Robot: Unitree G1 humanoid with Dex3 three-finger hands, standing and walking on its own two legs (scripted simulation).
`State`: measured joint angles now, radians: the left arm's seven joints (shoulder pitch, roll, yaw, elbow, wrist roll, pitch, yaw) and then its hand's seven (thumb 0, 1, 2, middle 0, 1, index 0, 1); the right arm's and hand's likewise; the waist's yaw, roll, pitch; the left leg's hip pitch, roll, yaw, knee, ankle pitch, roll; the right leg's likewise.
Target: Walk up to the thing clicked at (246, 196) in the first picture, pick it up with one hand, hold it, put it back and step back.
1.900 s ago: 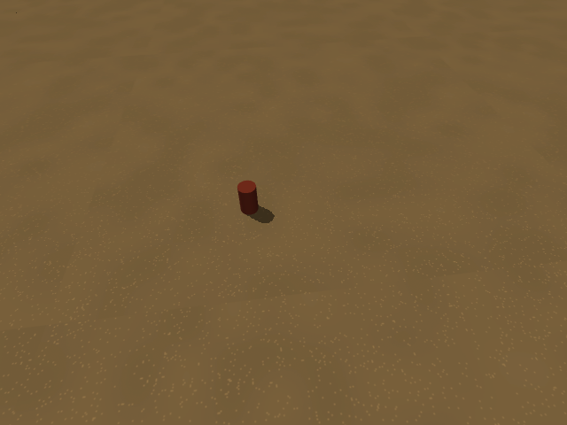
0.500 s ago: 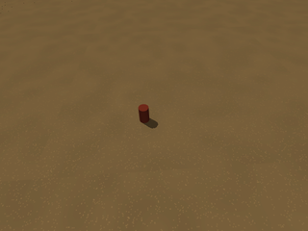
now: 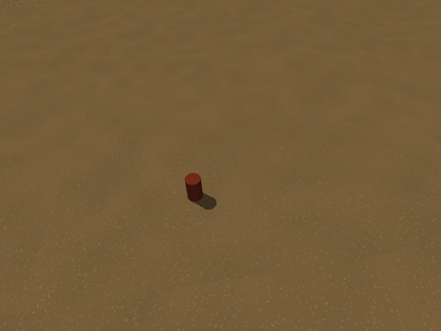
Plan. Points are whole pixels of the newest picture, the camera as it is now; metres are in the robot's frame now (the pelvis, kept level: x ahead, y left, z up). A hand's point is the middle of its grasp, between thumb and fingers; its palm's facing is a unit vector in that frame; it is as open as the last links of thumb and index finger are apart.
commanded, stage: walk up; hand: left
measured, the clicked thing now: (194, 187) +1.02 +0.21 -0.70
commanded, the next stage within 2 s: none
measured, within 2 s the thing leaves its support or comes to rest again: neither
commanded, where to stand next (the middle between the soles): +0.67 -0.01 m, yaw +2 degrees
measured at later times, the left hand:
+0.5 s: hand (108, 322) +0.21 +0.27 -0.16, palm faces +0.02 -0.94 -0.34, open 7.4 cm
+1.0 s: hand (138, 209) +0.48 +0.26 -0.13, palm faces -0.03 -0.91 -0.42, open 7.4 cm
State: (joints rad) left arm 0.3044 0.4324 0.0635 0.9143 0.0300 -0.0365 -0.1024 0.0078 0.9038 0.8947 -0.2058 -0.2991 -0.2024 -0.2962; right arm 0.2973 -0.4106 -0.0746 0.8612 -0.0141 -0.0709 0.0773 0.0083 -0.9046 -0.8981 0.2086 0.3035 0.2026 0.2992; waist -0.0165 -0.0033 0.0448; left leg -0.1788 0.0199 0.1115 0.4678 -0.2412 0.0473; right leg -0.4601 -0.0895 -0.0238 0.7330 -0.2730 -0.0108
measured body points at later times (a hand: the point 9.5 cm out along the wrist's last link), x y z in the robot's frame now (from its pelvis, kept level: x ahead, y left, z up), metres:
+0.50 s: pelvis +0.21 +0.00 -0.02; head +0.23 +0.01 +0.43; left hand +0.21 +0.32 -0.13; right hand +0.32 -0.32 -0.11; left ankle +0.31 +0.12 -0.74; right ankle +0.13 -0.15 -0.74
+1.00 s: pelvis +0.39 -0.03 -0.02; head +0.40 -0.05 +0.43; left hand +0.48 +0.31 -0.10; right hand +0.42 -0.36 -0.14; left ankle +0.32 +0.11 -0.72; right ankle +0.47 -0.15 -0.74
